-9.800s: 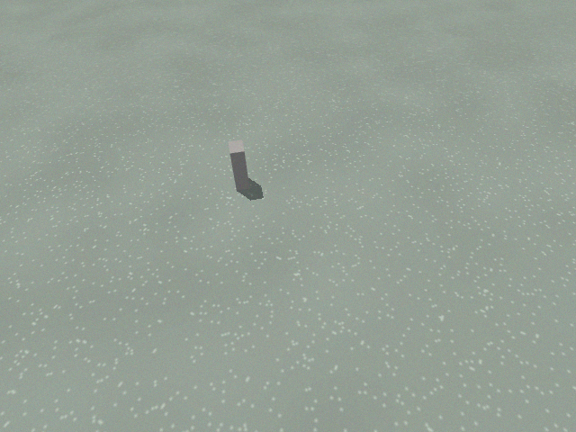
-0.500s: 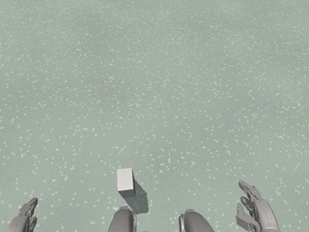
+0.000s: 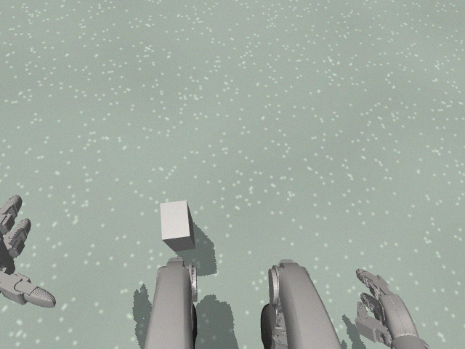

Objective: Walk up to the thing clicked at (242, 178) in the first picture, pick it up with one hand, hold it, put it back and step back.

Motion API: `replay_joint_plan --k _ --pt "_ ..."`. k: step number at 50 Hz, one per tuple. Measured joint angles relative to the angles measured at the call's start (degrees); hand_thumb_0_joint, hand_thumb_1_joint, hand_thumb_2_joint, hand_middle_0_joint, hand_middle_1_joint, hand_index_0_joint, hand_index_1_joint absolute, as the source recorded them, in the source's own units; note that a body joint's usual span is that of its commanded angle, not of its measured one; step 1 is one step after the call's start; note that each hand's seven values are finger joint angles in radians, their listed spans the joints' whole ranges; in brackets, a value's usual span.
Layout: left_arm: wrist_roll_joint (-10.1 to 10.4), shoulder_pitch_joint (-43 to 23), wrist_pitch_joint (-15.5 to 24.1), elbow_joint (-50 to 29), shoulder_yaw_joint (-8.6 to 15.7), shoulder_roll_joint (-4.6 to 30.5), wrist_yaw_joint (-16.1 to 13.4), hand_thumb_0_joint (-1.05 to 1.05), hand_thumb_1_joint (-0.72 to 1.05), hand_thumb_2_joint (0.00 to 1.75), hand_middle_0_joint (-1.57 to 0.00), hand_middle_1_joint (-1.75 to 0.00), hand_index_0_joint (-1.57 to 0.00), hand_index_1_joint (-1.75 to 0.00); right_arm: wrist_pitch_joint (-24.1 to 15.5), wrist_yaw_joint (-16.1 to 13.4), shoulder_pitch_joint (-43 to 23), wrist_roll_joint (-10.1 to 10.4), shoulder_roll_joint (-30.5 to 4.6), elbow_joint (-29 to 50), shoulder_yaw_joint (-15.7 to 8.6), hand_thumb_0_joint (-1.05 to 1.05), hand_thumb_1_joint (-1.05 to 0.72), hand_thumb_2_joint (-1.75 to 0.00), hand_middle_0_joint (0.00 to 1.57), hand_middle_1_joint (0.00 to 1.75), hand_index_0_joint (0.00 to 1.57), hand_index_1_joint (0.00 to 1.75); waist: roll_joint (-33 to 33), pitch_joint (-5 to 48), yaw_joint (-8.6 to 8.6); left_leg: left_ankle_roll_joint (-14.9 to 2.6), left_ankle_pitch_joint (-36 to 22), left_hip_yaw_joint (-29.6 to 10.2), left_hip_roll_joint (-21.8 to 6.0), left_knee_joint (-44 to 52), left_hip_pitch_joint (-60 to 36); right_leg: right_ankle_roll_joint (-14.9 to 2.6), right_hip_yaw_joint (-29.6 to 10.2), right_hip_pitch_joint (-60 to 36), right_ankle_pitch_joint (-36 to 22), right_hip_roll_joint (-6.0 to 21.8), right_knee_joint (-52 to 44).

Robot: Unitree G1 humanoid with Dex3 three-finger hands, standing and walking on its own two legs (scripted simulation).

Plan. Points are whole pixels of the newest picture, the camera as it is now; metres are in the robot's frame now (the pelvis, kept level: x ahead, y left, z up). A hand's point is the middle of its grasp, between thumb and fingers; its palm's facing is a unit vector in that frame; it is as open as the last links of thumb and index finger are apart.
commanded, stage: go down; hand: left
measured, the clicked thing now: (179, 228) +0.40 +0.15 -0.42
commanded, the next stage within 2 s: approach in 1.40 s
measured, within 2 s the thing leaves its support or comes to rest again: neither
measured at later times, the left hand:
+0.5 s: hand (39, 239) +0.31 +0.36 -0.11, palm faces +0.09 -0.99 -0.13, open 17.6 cm
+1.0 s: hand (40, 232) +0.33 +0.37 -0.13, palm faces +0.07 -0.99 -0.11, open 17.5 cm
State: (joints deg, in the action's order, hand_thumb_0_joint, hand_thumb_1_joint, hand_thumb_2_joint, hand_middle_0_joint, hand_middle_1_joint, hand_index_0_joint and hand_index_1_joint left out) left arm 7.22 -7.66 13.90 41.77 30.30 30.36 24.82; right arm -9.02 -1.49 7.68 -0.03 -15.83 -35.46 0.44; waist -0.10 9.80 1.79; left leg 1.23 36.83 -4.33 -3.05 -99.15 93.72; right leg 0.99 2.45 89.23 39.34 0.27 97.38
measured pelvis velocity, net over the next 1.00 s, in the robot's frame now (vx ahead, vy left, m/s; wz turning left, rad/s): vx -0.03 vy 0.00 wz -0.05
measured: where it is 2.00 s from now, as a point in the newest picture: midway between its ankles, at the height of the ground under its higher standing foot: outside the picture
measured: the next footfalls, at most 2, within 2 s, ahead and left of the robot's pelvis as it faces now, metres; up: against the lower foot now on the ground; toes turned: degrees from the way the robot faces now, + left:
none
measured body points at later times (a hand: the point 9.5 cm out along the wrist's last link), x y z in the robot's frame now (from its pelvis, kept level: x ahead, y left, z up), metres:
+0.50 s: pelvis -0.02 +0.00 -0.07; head +0.18 +0.04 +0.33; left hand +0.30 +0.41 -0.10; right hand +0.16 -0.27 -0.18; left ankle +0.06 +0.13 -0.51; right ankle +0.05 -0.13 -0.51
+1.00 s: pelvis -0.03 +0.00 -0.11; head +0.17 +0.05 +0.29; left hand +0.32 +0.42 -0.12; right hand +0.14 -0.27 -0.21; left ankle +0.06 +0.13 -0.51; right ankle +0.05 -0.13 -0.51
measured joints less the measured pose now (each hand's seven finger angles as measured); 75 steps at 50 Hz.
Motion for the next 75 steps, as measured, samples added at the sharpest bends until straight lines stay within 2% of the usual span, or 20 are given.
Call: replay_joint_plan --k 4,8,15,23,33,41,49,59,66,75 --pt "0.62 -3.68 3.44 3.15 1.86 1.99 2.50 -0.02 -0.58 0.07 -0.09 -0.04 -0.07 -0.07 -0.42 -0.03 -0.41 -0.37 -0.78 -0.85 0.05 0.01 -0.85 -0.89 0.21 0.30 0.21 0.30 -0.41 -0.39 -0.12 0.19 0.20 -0.53 0.12 -3.19 3.55 -0.12 0.29 3.38 0.37 -0.01 3.22" --pt "0.86 -7.40 5.04 5.90 2.97 3.85 4.98 -0.02 -0.57 0.07 -0.08 -0.04 -0.05 -0.06 -0.65 -0.19 -1.23 -0.60 -1.47 -1.37 0.17 0.01 -0.87 -0.89 0.21 0.30 0.21 0.30 -0.54 -0.44 0.13 0.29 0.41 -1.13 0.13 -6.24 7.05 -0.14 0.64 6.63 0.58 -0.14 6.03" --pt "1.35 -9.49 4.87 7.63 4.23 5.59 7.82 -0.02 -0.55 0.07 -0.06 -0.03 -0.03 -0.05 -0.54 -0.31 -1.89 -0.34 -2.07 -1.42 1.00 0.01 -0.88 -0.90 0.21 0.30 0.21 0.30 -0.28 0.27 0.85 0.24 1.04 -1.53 -0.11 -9.83 10.84 -0.01 0.74 10.29 0.97 -0.52 9.26" --pt "3.07 -10.04 5.25 7.81 6.23 6.99 9.72 -0.02 -0.54 0.08 -0.04 -0.02 -0.02 -0.05 -0.61 -0.26 -1.85 -0.21 -2.27 -1.54 1.60 0.01 -0.90 -0.90 0.21 0.30 0.21 0.30 -0.59 -0.26 0.41 0.30 1.35 -1.77 0.02 -12.42 13.61 -0.05 0.77 13.04 1.45 -0.51 12.00" --pt "3.54 -14.18 6.27 9.70 7.54 8.85 12.97 -0.02 -0.55 0.07 -0.04 -0.03 -0.02 -0.05 -1.19 -0.44 -3.42 -0.91 -2.96 -2.23 2.22 0.01 -0.91 -0.91 0.21 0.30 0.21 0.30 -0.54 -1.30 0.49 0.55 1.72 -2.51 0.34 -16.80 17.65 -0.12 1.13 16.81 2.10 -0.46 16.38" --pt "3.86 -14.65 5.34 10.06 8.77 10.18 13.71 -0.02 -0.54 0.08 -0.04 -0.03 -0.01 -0.05 -0.77 -0.35 -3.02 -0.90 -3.03 -2.06 2.71 0.01 -0.91 -0.91 0.21 0.30 0.21 0.30 -0.59 -1.20 0.83 0.50 1.87 -2.78 0.22 -18.90 19.37 -0.01 1.19 18.48 2.11 -0.72 18.29" --pt "3.96 -15.61 5.25 10.25 8.84 11.10 14.15 -0.02 -0.53 0.08 -0.04 -0.03 -0.01 -0.06 -0.80 -0.27 -2.17 -0.83 -3.19 -2.15 2.89 0.01 -0.91 -0.91 0.21 0.30 0.21 0.30 -0.96 -1.41 0.62 0.18 1.47 -2.81 0.40 -20.07 20.56 0.30 1.12 19.44 1.74 -0.66 19.27" --pt "3.76 -17.21 5.09 10.49 8.72 12.34 14.70 -0.02 -0.55 0.07 -0.04 -0.04 -0.02 -0.05 -1.05 -0.28 -1.75 -0.49 -3.18 -1.69 3.43 0.01 -0.91 -0.91 0.21 0.30 0.21 0.30 -0.95 -1.44 1.47 0.12 1.45 -2.98 0.54 -21.17 21.98 0.33 1.20 20.63 1.76 -0.63 20.21" --pt "4.80 -17.67 5.17 11.66 10.09 13.11 15.39 -0.02 -0.58 0.06 -0.04 -0.04 -0.03 -0.06 -1.07 -0.20 -1.73 -0.46 -3.66 -1.73 3.68 0.01 -0.91 -0.91 0.21 0.30 0.21 0.30 -0.55 -1.62 1.70 0.31 1.74 -3.00 0.47 -21.85 22.68 0.26 1.13 21.57 2.09 -0.72 21.14" --pt "5.17 -19.31 6.06 13.65 11.75 14.70 17.05 -0.02 -0.58 0.06 -0.04 -0.04 -0.03 -0.06 -1.11 0.03 -2.18 -0.96 -4.23 -2.28 3.90 0.01 -0.91 -0.91 0.21 0.30 0.21 0.30 -1.01 -2.64 1.49 0.56 1.91 -3.25 0.50 -23.46 24.04 0.11 1.21 23.06 2.32 -0.81 22.92"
